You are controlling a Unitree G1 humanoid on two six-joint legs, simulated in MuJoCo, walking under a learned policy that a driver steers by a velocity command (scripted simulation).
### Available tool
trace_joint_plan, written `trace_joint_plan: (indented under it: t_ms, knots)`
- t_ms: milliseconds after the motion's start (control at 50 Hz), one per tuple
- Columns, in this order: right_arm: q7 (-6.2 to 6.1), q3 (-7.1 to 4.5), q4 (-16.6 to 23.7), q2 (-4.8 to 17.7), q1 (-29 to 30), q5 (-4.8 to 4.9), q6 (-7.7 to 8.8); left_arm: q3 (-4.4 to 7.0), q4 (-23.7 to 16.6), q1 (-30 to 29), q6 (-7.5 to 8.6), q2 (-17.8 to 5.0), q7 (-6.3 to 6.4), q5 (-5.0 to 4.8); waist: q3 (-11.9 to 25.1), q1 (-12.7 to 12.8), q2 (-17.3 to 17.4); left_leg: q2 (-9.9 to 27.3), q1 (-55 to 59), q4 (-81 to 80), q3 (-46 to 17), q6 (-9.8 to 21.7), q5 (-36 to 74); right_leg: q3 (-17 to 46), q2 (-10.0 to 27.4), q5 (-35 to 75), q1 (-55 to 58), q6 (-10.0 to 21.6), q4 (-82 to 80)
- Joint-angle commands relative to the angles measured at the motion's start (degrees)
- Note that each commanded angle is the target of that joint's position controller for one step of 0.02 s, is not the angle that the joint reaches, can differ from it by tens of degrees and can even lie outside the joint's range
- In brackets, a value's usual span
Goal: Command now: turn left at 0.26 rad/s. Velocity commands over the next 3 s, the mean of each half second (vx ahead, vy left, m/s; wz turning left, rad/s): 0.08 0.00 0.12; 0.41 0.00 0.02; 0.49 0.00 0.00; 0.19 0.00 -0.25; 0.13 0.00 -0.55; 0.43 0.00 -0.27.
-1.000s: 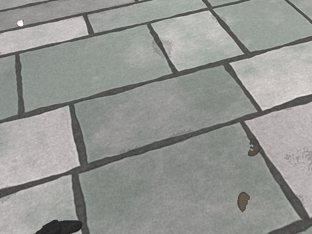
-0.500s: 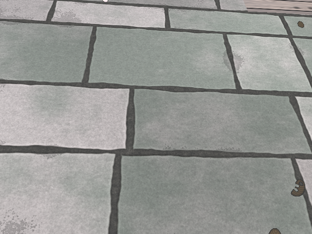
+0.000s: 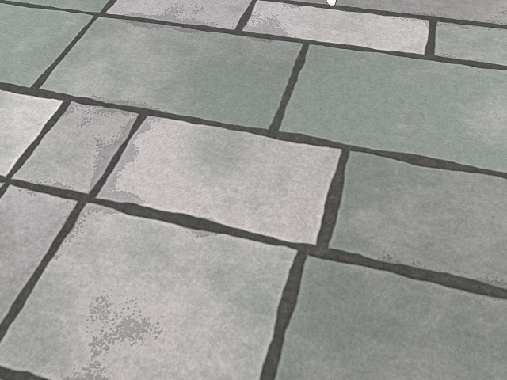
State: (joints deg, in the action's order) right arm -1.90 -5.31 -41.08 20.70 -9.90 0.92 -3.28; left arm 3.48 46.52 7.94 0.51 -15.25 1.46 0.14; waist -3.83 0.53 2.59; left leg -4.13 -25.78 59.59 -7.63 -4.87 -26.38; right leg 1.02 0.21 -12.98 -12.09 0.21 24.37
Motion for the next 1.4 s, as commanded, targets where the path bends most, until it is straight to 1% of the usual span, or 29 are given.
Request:
trace_joint_plan:
  t_ms: [20, 80, 140, 160, 180, 200, 220, 300, 380, 440, 500, 560, 580, 600, 620, 640, 680, 760, 880, 1000, 1060, 1080, 1100, 1120, 1140, 1160, 1200, 1280, 1400]
  knots:
    - [0.09, 0.34, 4.5, 1.6, 1.7, -0.31, 0.93, 1.68, -2.7, -1.9, 0.22, -9.6, 0.27, -0.05, 6.7, 0.6, -12.1, 2.9, 0.1, -9.6, 2.5, -0.9, 0.3, 9.5, 12.7, 24.6, 9.1, 12.6, -4.8]
    - [0.41, 0.76, 4.2, 1.7, 1.8, -0.22, 1.05, 1.92, -1.7, -1.3, -0.32, -11.5, -0.3, -0.43, 7.0, 1.4, -13.4, 3.6, 7.9, -21.1, 6.4, -0.4, 2.7, 9.2, 13.1, 26.8, 6.9, 12.5, -4.1]
    - [0.7, 0.45, 1.9, 2.3, -2.3, -0.57, 1.08, 1.04, -0.2, -0.2, -0.28, -10.2, -0.67, -1.53, 6.2, -1.2, -10.8, 3.0, 19.3, -41.8, 7.4, 3.0, 19.3, 7.9, 11.0, 22.2, 2.8, 8.5, -1.4]
    - [0.32, 0.16, 2.4, 4.6, -2.4, -0.95, 1.0, 0.31, 0.3, 1.7, 0.42, -8.6, -1.0, -0.61, 8.1, -0.3, -6.7, 7.5, 26.5, -41.5, 1.7, 4.9, 28.7, 6.5, 9.4, 16.1, -1.6, 4.5, 0.3]
    - [-0.26, -0.45, 3.0, 8.8, -2.4, -1.52, 0.6, -0.59, -0.1, 3.8, 1.3, -6.1, -1.62, 1.58, 10.7, 2.3, 5.3, 16.1, 30.5, -37.5, -6.7, 9.2, 43.9, 1.5, 4.3, 1.6, -5.9, 0.4, 5.5]
    - [0.54, 0.93, 2.7, 4.3, 0.8, -2.18, 1.07, -0.89, 0.0, 1.7, 1.29, -5.1, -1.28, 1.16, 10.2, 1.9, 7.8, 17.9, 21.5, -38.2, -7.7, 14.1, 36.1, 0.6, 3.3, -5.3, -1.6, -2.0, 1.9]
    - [1.25, 1.56, 3.2, 1.7, 3.2, -2.2, 1.77, -0.62, 0.3, -0.2, 1.06, -7.2, -1.04, 1.03, 7.9, 1.5, 4.5, 14.2, 19.3, -39.0, -5.6, 12.8, 26.9, 0.3, 3.3, -1.0, 0.7, -3.0, 1.0]
    - [1.41, 1.62, 0.5, 2.6, 0.0, -1.89, 3.29, -0.45, 2.5, 0.4, 0.07, -8.0, -0.23, 0.6, 4.9, 0.3, 3.9, 9.6, 16.7, -40.0, -2.9, 8.8, 16.1, -0.8, 2.3, 2.3, 1.5, -3.4, 1.0]
    - [0.6, 0.36, -1.1, 6.5, -5.8, -0.87, 3.04, -0.35, 1.4, -3.7, 1.39, -7.5, -0.57, -1.22, -2.4, -3.9, 8.9, 17.5, 16.4, -49.3, -17.5, 16.1, -15.9, -3.4, -0.1, -13.1, -13.5, -0.9, 14.9]
    - [0.27, 0.31, -1.3, 5.3, -6.5, -0.39, 4.81, 0.29, 0.8, -3.9, 3.45, -8.6, -1.93, -2.35, -3.4, -3.4, 7.4, 22.3, 22.0, -51.0, -21.9, 18.8, -10.4, 1.3, 4.3, -18.8, -23.7, 2.8, 24.2]
    - [0.68, 0.07, -0.1, 5.4, -2.9, 0.45, 5.27, -0.25, 2.1, -2.6, 4.72, -7.2, -3.24, -1.79, -0.7, -1.7, 4.0, 18.2, 19.6, -50.1, -12.7, 16.5, 0.6, -1.3, 3.8, -11.3, -14.8, 3.6, 14.5]
    - [1.39, 0.18, 0.0, 4.5, -1.2, 0.52, 4.91, 0.15, 6.8, 7.1, 4.62, -7.3, -3.59, -1.25, 3.2, 3.3, 2.5, 13.3, 8.0, -44.3, -4.4, 14.2, 4.5, -6.3, -1.1, 3.3, 7.1, 1.9, 5.1]
    - [1.57, 0.84, -0.2, 2.5, -1.8, 0.06, 5.04, 0.61, 8.4, 11.6, 4.31, -8.1, -3.24, -1.48, 4.0, 5.1, 1.1, 11.5, 3.8, -39.8, -2.5, 12.7, 4.0, -5.2, -1.0, 1.8, 13.2, 2.0, 4.2]
    - [1.87, 2.09, 0.5, -1.4, -1.0, -0.58, 5.42, 1.36, 9.0, 16.9, 4.36, -11.2, -2.59, -1.45, 4.4, 7.1, -7.0, 6.4, -2.2, -24.6, 3.2, 8.9, 4.2, 7.4, 7.6, -5.8, 18.4, 4.8, -2.6]
    - [1.49, 2.46, 3.9, -2.8, -0.8, -0.23, 6.56, 2.82, 8.6, 20.3, 4.6, -19.0, -2.74, -0.9, 6.1, 7.1, -20.4, 0.0, -14.0, -5.9, 6.7, 5.7, -6.1, 34.5, 21.2, -20.6, 22.2, 14.1, -13.5]
    - [1.1, 1.32, 3.4, 1.5, -1.6, 1.65, 7.42, 1.8, 7.7, 16.6, 5.27, -15.7, -2.9, -0.15, 3.3, 5.5, -14.4, 2.9, -18.7, 3.9, 1.0, 6.4, -7.2, 41.4, 23.8, -31.6, 18.7, 17.2, -16.7]
    - [1.43, 0.64, 2.0, 3.7, -2.3, 1.62, 8.17, 0.33, 5.4, 10.1, 6.02, -10.7, -2.79, -0.34, -1.9, 2.7, -10.0, 8.0, -21.9, 5.7, 1.8, 8.2, 4.3, 29.3, 18.9, -24.6, 15.5, 12.9, -16.3]
    - [2.37, 0.58, 1.4, 1.3, -0.8, -0.32, 7.88, -0.92, 5.3, 11.3, 5.68, -7.8, -2.67, -0.11, -0.3, 2.1, -7.4, 10.3, -17.4, -0.6, 4.9, 6.8, 17.0, 13.1, 12.1, 2.3, 14.0, 9.3, -16.8]
    - [3.24, 2.15, 5.4, -2.5, 9.3, 0.08, 8.19, -0.9, 6.2, 14.4, 4.64, -9.5, -1.25, -0.26, -2.1, 4.4, -6.5, 8.7, -13.4, -20.3, 9.0, 3.7, 29.1, 3.4, 9.5, 17.5, 10.4, 9.1, -18.7]
    - [5.12, 2.56, 8.4, -2.2, 17.1, 0.61, 9.17, -0.39, 8.1, 19.0, 3.44, -10.0, -0.92, -0.98, -4.4, 4.7, -6.4, 6.4, -11.8, -30.7, 9.2, 6.5, 29.6, 2.5, 13.4, 23.5, 17.4, 9.6, -16.2]
    - [4.97, 1.05, 7.0, 1.5, 10.3, 0.29, 9.14, 0.6, 7.5, 17.5, 2.73, -12.1, -0.56, -0.67, 2.5, -0.8, -9.1, 2.6, -1.2, -30.7, 11.1, 9.9, 23.5, 1.8, 14.2, 49.8, 22.1, 8.1, -5.4]
    - [4.43, -0.16, 4.5, 3.7, 1.5, 0.35, 8.91, 0.63, 7.0, 16.3, 2.13, -12.2, -0.48, -0.29, 8.3, -5.7, -9.1, 1.1, 10.0, -31.9, 12.5, 11.8, 24.5, 0.1, 12.4, 56.5, 20.5, 6.9, 4.8]
    - [3.59, -1.01, 1.9, 5.8, -8.8, -0.05, 8.47, 0.08, 5.9, 15.7, 2.05, -11.2, -0.33, 0.28, 15.6, -10.2, -8.0, 6.4, 28.6, -29.1, 7.1, 14.5, 25.5, 0.0, 10.9, 47.8, 9.3, 5.6, 18.5]
    - [3.4, -2.31, 0.2, 11.4, -15.1, -1.5, 8.28, -2.27, 4.5, 23.4, 3.07, -2.8, -1.14, 0.57, 26.1, -6.8, 6.3, 22.8, 53.5, -30.1, -20.8, 24.6, 14.4, -1.1, 0.4, 12.9, -15.5, 1.7, 43.1]
    - [3.44, -0.98, -0.5, 6.1, -15.5, -0.91, 8.11, -2.0, 5.9, 22.4, 4.72, -4.9, -1.75, -0.6, 30.0, -7.7, 8.2, 27.0, 54.1, -40.4, -36.8, 26.3, 6.9, 7.2, -3.7, -18.7, -23.1, 2.0, 51.8]
    - [3.26, 0.01, -0.4, 3.7, -10.2, -0.35, 8.15, -0.25, 3.1, 15.0, 5.65, -10.5, -2.12, -2.66, 17.5, -7.1, 6.0, 24.4, 44.6, -42.9, -27.9, 22.4, 4.4, 7.1, 0.2, -16.5, -28.4, 2.8, 54.4]
    - [3.58, 1.0, -0.2, 0.7, -2.7, -0.58, 8.53, -0.18, 1.3, 8.3, 6.06, -9.3, -1.6, -2.21, 5.3, -3.3, -2.4, 19.2, 25.9, -47.4, -13.4, 18.9, 14.4, 3.7, 5.4, -7.2, -26.1, 3.0, 47.5]
    - [3.99, 1.02, -1.6, 0.3, -0.3, -0.9, 10.03, -0.46, 2.2, 12.8, 3.62, -5.4, -1.16, -1.03, 3.8, 1.9, 0.4, 16.0, 13.6, -53.1, -4.3, 19.7, 21.4, 3.5, 8.9, -2.6, -18.8, 0.6, 40.8]
    - [2.55, 0.4, -4.7, 3.7, -5.2, -0.55, 9.65, -1.24, -2.8, -1.1, 4.27, -4.0, -1.71, -0.18, 0.0, -2.0, -0.5, 12.8, 13.1, -54.4, 4.3, 17.5, 26.8, 0.5, 7.7, 16.5, -21.4, -1.6, 16.5]
